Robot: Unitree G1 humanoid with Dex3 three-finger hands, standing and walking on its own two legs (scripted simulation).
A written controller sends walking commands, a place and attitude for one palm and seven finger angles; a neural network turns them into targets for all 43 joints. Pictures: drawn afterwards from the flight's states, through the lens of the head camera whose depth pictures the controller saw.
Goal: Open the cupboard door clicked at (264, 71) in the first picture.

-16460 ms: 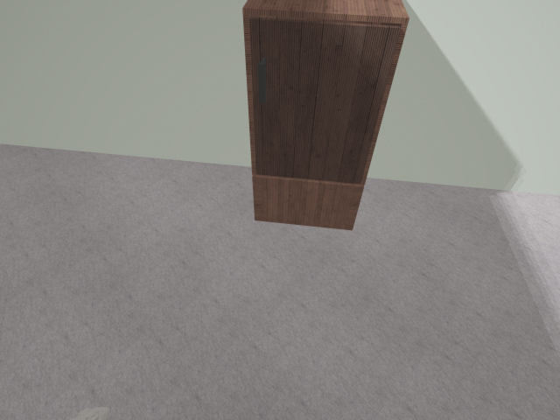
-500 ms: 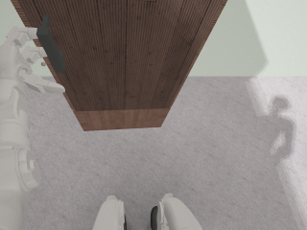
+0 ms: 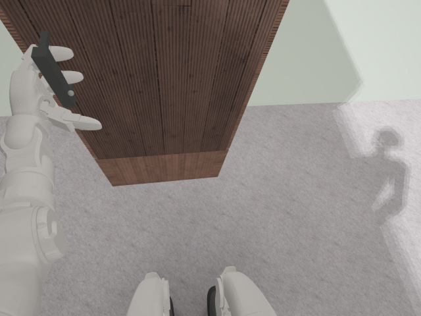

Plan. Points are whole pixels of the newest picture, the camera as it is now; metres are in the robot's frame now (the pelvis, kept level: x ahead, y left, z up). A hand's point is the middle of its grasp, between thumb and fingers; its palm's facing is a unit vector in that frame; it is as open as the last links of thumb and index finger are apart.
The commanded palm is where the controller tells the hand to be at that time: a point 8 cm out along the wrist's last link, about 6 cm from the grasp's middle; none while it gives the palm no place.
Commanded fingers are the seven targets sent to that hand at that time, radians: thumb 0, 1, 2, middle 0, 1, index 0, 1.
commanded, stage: slide the fingers in behind the handle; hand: left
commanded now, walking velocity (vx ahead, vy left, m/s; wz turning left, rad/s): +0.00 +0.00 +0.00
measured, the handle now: (57, 71) +0.55 +0.24 +0.06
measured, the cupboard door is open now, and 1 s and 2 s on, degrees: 0 0 29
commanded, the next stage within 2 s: close the thumb around the handle in 0.28 s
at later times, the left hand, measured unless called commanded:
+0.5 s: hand (70, 94) +0.50 +0.21 +0.06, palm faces +0.06 -1.00 -0.02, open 13.7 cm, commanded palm +0.48 +0.25 +0.06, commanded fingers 0.00 -0.11 0.47 -0.33 -1.24 -0.33 -1.24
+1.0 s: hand (68, 94) +0.50 +0.22 +0.06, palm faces +0.05 -1.00 -0.01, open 5.7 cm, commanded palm +0.48 +0.25 +0.06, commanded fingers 0.00 0.90 0.90 -0.40 -1.35 -0.40 -1.35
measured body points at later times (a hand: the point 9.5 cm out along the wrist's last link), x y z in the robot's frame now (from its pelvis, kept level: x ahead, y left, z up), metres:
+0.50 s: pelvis +0.00 +0.00 +0.00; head +0.13 +0.03 +0.43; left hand +0.49 +0.27 +0.07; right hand +0.01 -0.27 -0.10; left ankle +0.01 +0.09 -0.65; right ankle +0.02 -0.11 -0.65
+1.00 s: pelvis +0.00 +0.00 +0.00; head +0.14 +0.03 +0.43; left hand +0.49 +0.27 +0.07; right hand +0.01 -0.26 -0.11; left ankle +0.01 +0.09 -0.65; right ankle +0.02 -0.11 -0.65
